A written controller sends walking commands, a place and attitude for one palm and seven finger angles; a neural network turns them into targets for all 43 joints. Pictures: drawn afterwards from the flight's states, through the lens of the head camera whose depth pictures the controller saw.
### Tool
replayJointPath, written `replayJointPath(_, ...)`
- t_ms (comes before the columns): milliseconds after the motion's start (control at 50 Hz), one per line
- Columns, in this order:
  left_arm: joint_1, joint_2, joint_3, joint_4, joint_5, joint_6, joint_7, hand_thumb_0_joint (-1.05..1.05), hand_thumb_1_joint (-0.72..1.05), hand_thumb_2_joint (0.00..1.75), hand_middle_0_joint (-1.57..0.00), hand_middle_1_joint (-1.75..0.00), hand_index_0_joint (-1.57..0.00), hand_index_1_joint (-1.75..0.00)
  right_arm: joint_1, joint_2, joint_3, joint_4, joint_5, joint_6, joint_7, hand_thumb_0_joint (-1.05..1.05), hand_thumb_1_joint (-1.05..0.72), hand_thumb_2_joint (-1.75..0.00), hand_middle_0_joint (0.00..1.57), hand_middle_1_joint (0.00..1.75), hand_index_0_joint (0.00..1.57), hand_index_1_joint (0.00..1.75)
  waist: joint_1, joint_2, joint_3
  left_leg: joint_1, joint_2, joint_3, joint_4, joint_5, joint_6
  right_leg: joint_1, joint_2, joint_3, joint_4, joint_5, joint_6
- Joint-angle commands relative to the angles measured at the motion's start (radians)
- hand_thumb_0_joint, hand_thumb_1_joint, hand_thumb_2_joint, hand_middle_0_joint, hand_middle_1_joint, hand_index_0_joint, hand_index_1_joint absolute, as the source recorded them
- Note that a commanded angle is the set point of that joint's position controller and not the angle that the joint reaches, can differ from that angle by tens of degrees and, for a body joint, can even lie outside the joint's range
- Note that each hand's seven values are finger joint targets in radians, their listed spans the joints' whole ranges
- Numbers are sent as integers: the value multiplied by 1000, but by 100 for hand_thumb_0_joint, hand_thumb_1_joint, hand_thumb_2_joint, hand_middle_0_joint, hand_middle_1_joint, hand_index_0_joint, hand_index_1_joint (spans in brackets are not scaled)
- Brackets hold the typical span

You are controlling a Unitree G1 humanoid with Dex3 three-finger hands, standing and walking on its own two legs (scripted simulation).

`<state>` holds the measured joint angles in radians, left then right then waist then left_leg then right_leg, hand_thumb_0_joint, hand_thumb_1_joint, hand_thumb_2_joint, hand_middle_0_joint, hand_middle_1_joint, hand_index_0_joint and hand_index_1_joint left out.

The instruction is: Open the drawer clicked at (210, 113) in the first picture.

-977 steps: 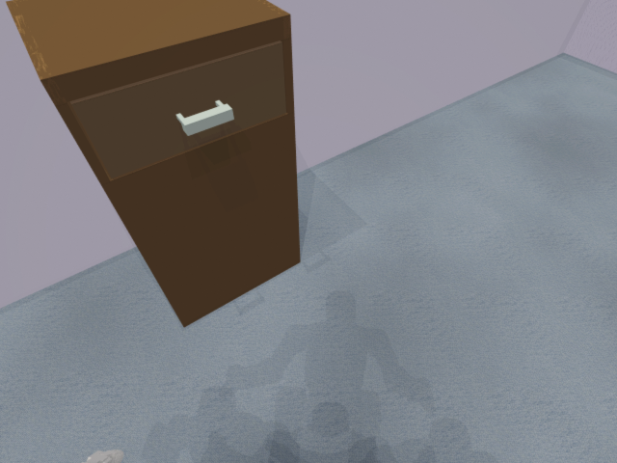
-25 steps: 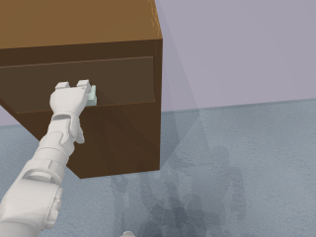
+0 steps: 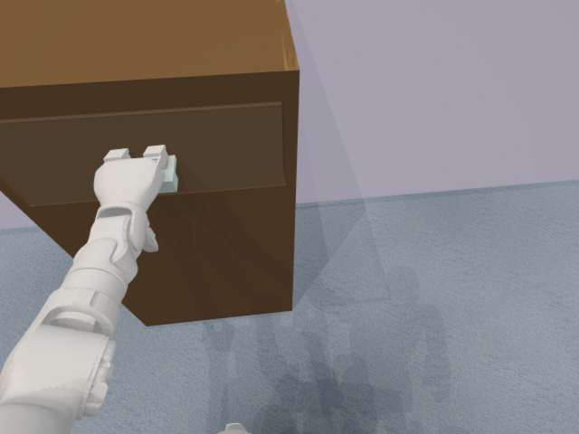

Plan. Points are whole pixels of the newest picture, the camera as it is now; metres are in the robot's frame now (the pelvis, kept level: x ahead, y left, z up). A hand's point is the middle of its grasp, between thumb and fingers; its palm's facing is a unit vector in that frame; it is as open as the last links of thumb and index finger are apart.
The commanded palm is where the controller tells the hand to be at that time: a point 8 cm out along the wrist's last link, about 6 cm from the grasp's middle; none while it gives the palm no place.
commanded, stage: close the thumb around the handle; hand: left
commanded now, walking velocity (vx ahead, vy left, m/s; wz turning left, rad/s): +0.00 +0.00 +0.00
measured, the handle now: (141, 172) +0.50 +0.22 +0.05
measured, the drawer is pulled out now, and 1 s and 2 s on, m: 0.00 0.02 0.12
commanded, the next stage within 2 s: pull the drawer open in 0.50 s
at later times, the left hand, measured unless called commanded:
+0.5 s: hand (143, 206) +0.45 +0.22 +0.03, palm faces -0.04 -0.03 -1.00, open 5.9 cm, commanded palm +0.42 +0.22 +0.09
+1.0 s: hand (141, 217) +0.43 +0.22 +0.03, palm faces -0.02 -0.05 -1.00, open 5.9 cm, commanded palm +0.41 +0.22 +0.09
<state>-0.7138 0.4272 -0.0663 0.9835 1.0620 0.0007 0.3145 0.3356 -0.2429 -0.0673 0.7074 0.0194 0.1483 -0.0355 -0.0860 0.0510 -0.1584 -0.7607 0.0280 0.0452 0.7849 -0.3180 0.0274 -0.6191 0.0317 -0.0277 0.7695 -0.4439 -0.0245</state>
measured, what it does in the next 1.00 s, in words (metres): stands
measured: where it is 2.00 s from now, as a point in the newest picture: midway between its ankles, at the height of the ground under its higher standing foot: outside the picture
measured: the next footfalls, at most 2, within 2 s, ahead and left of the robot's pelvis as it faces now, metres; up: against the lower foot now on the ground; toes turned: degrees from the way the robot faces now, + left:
none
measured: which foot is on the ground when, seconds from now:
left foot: down 0.00-1.00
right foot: down 0.00-1.00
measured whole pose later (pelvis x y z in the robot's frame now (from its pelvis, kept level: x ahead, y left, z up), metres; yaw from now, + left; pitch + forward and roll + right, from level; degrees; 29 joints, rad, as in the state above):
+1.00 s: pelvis +0.02 +0.00 +0.01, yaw +0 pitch +14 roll +0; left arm -0.48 0.40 -0.07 0.72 1.04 0.02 0.30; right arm 0.29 -0.25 -0.08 0.68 0.02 0.16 -0.03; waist -0.05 0.05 -0.16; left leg -0.66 0.02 0.06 0.74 -0.33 0.03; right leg -0.52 0.03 -0.01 0.72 -0.45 -0.02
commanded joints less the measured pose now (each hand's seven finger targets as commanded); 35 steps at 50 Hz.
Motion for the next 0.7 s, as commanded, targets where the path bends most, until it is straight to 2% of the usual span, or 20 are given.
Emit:
replayJointPath(0,-409,223,53,-186,-4,4,32,0,12,56,-34,-127,-34,-127,80,-154,-48,-79,-3,-13,-10,0,-90,-90,20,30,20,30,-16,0,-343,382,-37,-19,-38,323,27,30,34,10,-108,389,-4)
replayJointPath(20,-415,226,55,-178,-5,5,33,0,17,59,-35,-127,-35,-127,81,-157,-50,-77,-5,-14,-12,0,-90,-90,20,30,20,30,-22,-21,-321,377,-35,-22,-38,316,28,26,34,9,-111,383,-3)
replayJointPath(60,-410,237,65,-207,-4,-7,31,0,28,64,-36,-128,-36,-128,83,-156,-50,-80,-5,-14,-10,0,-90,-90,20,30,20,30,-10,5,-361,397,-35,-23,-36,347,26,34,35,12,-103,405,-5)
replayJointPath(80,-385,209,54,-209,-11,-8,30,0,34,66,-36,-129,-36,-129,82,-154,-54,-82,-9,-16,-9,0,-90,-90,20,30,20,30,-7,5,-367,411,-36,-21,-33,362,26,41,36,9,-102,418,-6)
replayJointPath(140,-348,252,93,-209,-8,-14,30,0,51,73,-37,-131,-37,-131,78,-157,-52,-82,-11,-11,-9,0,-90,-90,20,30,20,30,2,-20,-373,391,-37,-20,-29,376,27,72,34,13,-99,451,-6)
replayJointPath(180,-341,225,70,-211,-8,-13,31,0,62,78,-38,-132,-38,-132,71,-155,-53,-86,-6,-11,-8,0,-90,-90,20,30,20,30,0,-17,-331,376,-37,-17,-36,351,27,53,34,9,-103,431,-5)
replayJointPath(200,-363,205,47,-223,-5,-12,31,0,68,80,-38,-133,-38,-133,69,-153,-52,-86,-5,-12,-6,0,-90,-90,20,30,20,30,-9,-8,-333,387,-37,-18,-36,352,27,42,35,11,-106,429,-4)
replayJointPath(240,-372,229,70,-232,-9,-12,35,0,79,85,-39,-134,-39,-134,68,-156,-53,-84,-7,-10,-7,0,-90,-90,20,30,20,30,-5,-4,-343,394,-35,-21,-37,357,26,50,34,9,-103,418,-8)
replayJointPath(260,-378,218,61,-247,-2,-14,37,0,84,88,-40,-134,-40,-134,71,-153,-56,-84,-6,-11,-4,0,-90,-90,20,30,20,30,-3,24,-371,419,-35,-22,-34,375,24,38,35,10,-97,428,-6)
replayJointPath(280,-348,199,55,-233,-8,-9,37,0,90,90,-40,-135,-40,-135,69,-151,-58,-85,-8,-11,-3,0,-90,-90,20,30,20,30,-2,19,-347,423,-35,-22,-33,374,24,31,37,6,-102,420,-8)
replayJointPath(320,-335,196,56,-238,-12,-6,39,0,90,90,-40,-135,-40,-135,65,-151,-57,-88,-7,-9,-1,0,-90,-90,20,30,20,30,1,6,-349,420,-35,-21,-36,375,25,41,38,5,-103,424,-8)
replayJointPath(340,-355,201,59,-239,-16,-7,37,0,90,90,-40,-135,-40,-135,66,-154,-56,-83,-11,-10,-2,0,-90,-90,20,30,20,30,-9,-18,-351,412,-34,-21,-34,381,26,57,35,7,-104,442,-6)
replayJointPath(360,-341,236,85,-235,-8,-8,37,0,90,90,-40,-135,-40,-135,66,-155,-56,-83,-6,-8,-4,0,-90,-90,20,30,20,30,2,-33,-371,405,-36,-19,-35,370,28,67,34,14,-103,446,-1)
replayJointPath(420,-341,206,60,-257,-17,-5,34,0,90,90,-40,-135,-40,-135,55,-152,-56,-90,-7,-9,-3,0,-90,-90,20,30,20,30,4,5,-352,410,-39,-14,-39,379,26,73,33,10,-103,460,-6)
replayJointPath(460,-341,235,79,-249,-14,-6,32,0,90,90,-40,-135,-40,-135,54,-154,-54,-88,-4,-7,-5,0,-90,-90,20,30,20,30,2,-7,-365,408,-39,-15,-39,371,27,76,33,16,-104,456,-2)
replayJointPath(480,-333,223,73,-242,-21,-4,31,0,90,90,-40,-135,-40,-135,58,-154,-54,-87,-6,-8,-6,0,-90,-90,20,30,20,30,1,-11,-340,402,-39,-14,-42,371,28,78,33,10,-107,460,-4)
replayJointPath(560,-331,258,95,-256,-14,-14,26,0,90,90,-40,-135,-40,-135,55,-155,-52,-88,-4,-7,-8,0,-90,-90,20,30,20,30,9,-18,-373,398,-40,-12,-41,386,28,103,29,19,-102,493,0)
replayJointPath(580,-312,246,92,-253,-17,-13,26,0,90,90,-40,-135,-40,-135,54,-154,-55,-91,-7,-7,-9,0,-90,-90,20,30,20,30,9,-17,-353,398,-41,-11,-38,392,28,101,31,16,-102,499,-3)
replayJointPath(620,-247,217,84,-267,-21,-16,25,0,90,90,-40,-135,-40,-135,42,-148,-56,-101,-5,-7,-5,0,-90,-90,20,30,20,30,28,2,-361,412,-42,-8,-43,404,26,107,32,14,-103,496,-6)
replayJointPath(680,-178,223,99,-297,-31,-20,20,0,90,90,-40,-135,-40,-135,26,-150,-55,-114,-5,-4,-2,0,-90,-90,20,30,20,30,44,-10,-358,407,-42,-4,-47,420,26,137,31,15,-101,530,-6)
